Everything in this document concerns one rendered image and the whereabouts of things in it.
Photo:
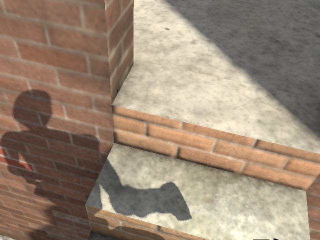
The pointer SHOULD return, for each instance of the stairs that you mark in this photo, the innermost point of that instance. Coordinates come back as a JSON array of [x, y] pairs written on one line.
[[166, 179]]

